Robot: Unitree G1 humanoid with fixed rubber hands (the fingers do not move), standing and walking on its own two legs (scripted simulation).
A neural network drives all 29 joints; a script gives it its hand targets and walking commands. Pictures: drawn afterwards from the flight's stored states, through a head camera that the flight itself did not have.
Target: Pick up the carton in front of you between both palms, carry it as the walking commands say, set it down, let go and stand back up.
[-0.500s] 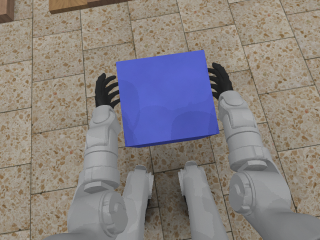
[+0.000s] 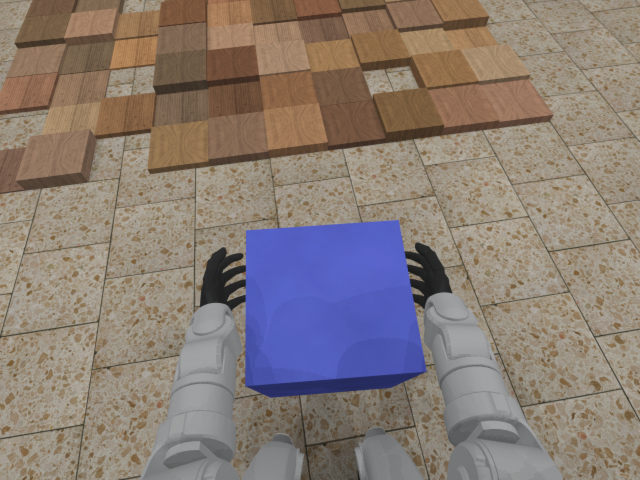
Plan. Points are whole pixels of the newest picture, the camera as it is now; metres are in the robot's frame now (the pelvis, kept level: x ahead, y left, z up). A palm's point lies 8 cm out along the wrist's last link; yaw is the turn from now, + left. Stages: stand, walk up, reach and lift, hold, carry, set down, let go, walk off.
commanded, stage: reach and lift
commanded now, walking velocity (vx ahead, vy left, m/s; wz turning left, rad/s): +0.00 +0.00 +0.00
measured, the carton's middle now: (327, 319) +0.35 +0.00 -0.12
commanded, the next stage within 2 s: hold in 1.44 s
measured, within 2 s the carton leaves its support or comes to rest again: neither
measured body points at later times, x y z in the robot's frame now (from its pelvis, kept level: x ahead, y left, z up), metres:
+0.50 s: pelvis +0.03 +0.01 +0.08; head -0.01 +0.00 +0.53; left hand +0.33 +0.16 +0.10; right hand +0.32 -0.15 +0.09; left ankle +0.03 +0.13 -0.66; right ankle +0.04 -0.12 -0.66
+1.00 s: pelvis +0.01 +0.00 +0.08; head -0.02 +0.00 +0.53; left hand +0.33 +0.15 +0.11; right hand +0.32 -0.15 +0.10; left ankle +0.03 +0.13 -0.66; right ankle +0.04 -0.12 -0.66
